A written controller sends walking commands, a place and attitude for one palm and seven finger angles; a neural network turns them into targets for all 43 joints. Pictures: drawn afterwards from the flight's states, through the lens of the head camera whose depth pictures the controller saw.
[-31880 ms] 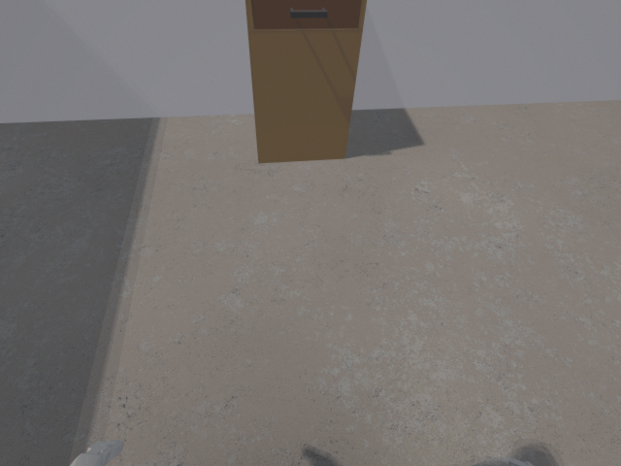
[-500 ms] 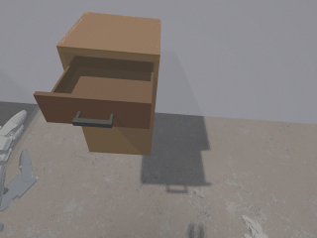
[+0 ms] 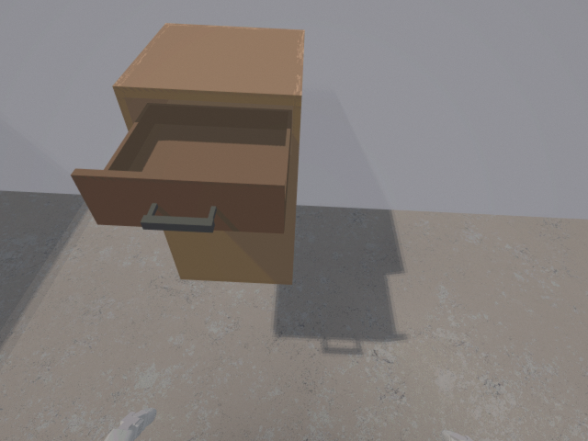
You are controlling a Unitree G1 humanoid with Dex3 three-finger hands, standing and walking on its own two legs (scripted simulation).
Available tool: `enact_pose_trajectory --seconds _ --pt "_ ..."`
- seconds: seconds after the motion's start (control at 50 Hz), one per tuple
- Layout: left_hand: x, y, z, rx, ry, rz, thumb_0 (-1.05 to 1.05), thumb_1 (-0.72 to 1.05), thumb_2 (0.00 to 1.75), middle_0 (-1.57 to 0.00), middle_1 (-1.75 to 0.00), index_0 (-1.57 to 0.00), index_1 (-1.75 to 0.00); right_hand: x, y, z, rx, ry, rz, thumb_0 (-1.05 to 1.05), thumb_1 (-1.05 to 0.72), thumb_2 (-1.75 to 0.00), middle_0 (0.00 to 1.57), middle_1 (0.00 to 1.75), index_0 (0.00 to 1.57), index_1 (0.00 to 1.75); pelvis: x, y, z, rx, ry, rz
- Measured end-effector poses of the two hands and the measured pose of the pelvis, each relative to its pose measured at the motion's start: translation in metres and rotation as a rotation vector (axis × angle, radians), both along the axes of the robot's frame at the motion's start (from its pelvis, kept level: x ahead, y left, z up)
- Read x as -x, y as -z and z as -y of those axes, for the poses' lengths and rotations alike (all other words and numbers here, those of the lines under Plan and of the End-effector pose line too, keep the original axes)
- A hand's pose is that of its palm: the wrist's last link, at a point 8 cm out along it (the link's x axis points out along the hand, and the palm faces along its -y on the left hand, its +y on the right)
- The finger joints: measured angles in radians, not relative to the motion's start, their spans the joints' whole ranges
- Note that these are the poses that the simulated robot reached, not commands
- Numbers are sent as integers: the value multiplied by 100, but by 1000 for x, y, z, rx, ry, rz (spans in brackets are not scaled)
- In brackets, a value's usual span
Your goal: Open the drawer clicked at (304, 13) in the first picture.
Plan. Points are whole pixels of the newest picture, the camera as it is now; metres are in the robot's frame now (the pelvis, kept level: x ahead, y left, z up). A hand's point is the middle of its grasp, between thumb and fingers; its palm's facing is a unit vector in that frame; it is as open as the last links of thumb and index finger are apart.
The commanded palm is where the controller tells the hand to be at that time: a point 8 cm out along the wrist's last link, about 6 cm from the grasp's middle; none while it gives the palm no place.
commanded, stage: let the arm hang, fingers relaxed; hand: left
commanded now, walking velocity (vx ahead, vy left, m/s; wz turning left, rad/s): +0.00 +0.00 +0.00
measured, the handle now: (180, 216) +0.53 +0.24 -0.04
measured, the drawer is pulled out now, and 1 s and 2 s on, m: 0.30 0.30 0.30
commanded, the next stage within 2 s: look to check the result in 0.88 s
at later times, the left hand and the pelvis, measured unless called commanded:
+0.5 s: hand out of the picture -0.05 +0.20 -0.16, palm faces +0.00 -0.97 -0.25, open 7.4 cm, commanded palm none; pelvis -0.02 +0.01 +0.01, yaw +0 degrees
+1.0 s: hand out of the picture -0.02 +0.16 -0.16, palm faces +0.01 -0.98 -0.20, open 7.4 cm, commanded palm none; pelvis -0.01 -0.01 +0.02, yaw +0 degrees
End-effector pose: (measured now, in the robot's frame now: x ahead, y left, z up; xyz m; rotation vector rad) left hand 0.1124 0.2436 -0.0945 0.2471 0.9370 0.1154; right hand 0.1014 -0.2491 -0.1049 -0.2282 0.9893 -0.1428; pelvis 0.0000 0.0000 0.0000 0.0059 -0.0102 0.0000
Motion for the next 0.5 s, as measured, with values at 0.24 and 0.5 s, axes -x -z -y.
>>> enact_pose_trajectory --seconds 0.24,0.5 --pt "155 38 0 54 -135 -495 0 95 90 -20 -30 -21 -30 124 16 -22 -35 60 -418 1 -91 -89 20 30 20 30 13 -13 -2 17 -6 20" --pt "165 28 -2 13 -150 -523 1 91 90 -19 -30 -20 -30 155 33 -55 -138 104 -469 1 -91 -89 20 30 20 30 16 -15 -8 2 6 35"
